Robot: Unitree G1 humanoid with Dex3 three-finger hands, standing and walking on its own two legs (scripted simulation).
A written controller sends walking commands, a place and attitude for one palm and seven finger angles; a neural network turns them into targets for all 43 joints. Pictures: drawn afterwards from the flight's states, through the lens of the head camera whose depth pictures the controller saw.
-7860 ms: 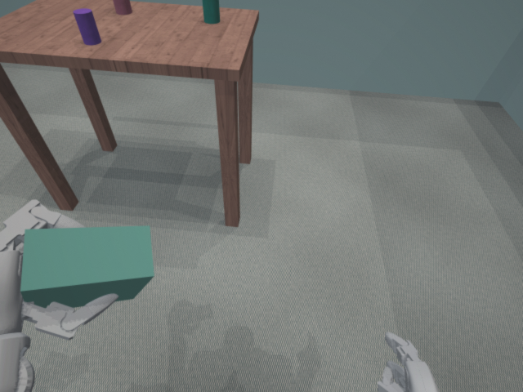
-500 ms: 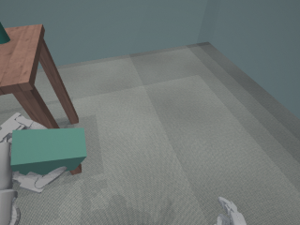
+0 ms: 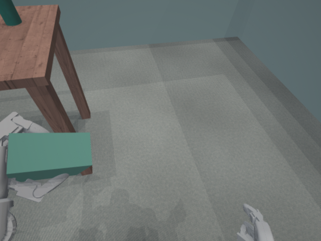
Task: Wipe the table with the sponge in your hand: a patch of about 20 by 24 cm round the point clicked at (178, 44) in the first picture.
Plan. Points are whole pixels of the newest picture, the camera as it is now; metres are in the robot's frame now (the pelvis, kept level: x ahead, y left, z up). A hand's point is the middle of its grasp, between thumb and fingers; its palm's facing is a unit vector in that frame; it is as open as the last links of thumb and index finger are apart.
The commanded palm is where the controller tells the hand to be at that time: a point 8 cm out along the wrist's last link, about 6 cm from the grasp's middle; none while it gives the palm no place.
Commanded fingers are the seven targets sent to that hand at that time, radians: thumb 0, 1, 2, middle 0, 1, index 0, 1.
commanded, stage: take the last steps up to it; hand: left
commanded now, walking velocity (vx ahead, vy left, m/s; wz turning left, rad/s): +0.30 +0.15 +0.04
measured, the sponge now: (60, 157) +0.24 +0.21 +0.14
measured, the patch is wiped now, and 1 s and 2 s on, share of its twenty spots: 0.00 0.00 0.00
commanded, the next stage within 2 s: come to a stop and stand still in 0.70 s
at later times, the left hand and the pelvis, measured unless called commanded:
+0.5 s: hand (53, 117) +0.31 +0.25 +0.16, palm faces +0.31 -0.81 -0.50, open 10.4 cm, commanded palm +0.25 +0.31 +0.18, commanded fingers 0.00 0.10 1.30 -1.20 -1.60 -1.20 -1.60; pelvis +0.10 +0.02 +0.01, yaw +1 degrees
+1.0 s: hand (34, 82) +0.39 +0.31 +0.18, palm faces +0.36 -0.78 -0.51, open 10.4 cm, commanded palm +0.33 +0.36 +0.18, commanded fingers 0.00 0.10 1.30 -1.20 -1.60 -1.20 -1.60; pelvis +0.17 +0.08 +0.00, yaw +0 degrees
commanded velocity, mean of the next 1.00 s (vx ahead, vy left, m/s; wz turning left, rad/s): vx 0.14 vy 0.09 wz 0.01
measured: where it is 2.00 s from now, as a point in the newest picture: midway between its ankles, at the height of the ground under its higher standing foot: outside the picture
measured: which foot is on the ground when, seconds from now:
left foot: down 0.00-0.24, up 0.26-0.60, down 0.62-1.00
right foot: up 0.00-0.20, down 0.22-0.62, up 0.64-0.96, down 0.98-1.00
